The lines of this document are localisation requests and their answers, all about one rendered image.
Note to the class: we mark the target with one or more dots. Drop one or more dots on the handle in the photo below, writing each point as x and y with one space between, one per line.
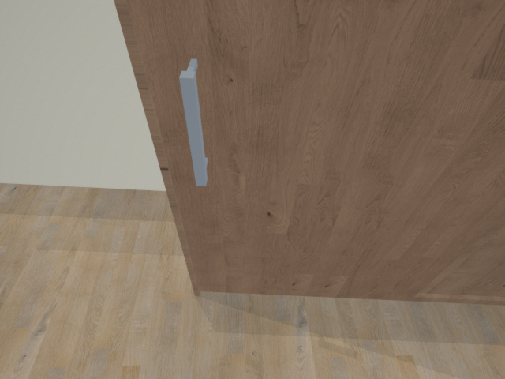
193 121

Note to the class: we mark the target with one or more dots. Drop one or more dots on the wardrobe door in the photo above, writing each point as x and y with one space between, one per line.
355 148
479 271

